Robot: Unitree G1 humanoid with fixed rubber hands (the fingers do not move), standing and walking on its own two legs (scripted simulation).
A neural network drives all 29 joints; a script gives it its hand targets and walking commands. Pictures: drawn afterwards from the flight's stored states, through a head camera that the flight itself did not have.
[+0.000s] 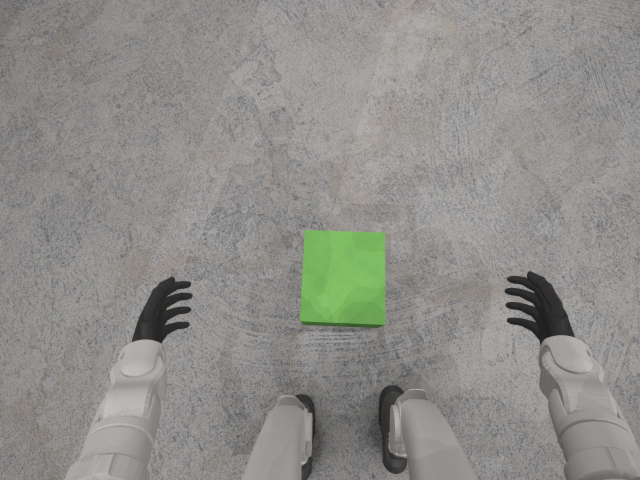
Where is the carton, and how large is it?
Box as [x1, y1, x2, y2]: [300, 230, 384, 327]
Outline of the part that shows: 305,230 300,321 304,324 366,327 378,327 383,325 384,233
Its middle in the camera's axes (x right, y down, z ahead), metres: +0.06 +0.11 +1.04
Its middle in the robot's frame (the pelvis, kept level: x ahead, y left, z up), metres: +0.44 -0.01 -0.64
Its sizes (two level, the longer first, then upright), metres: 0.233 0.208 0.161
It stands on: the floor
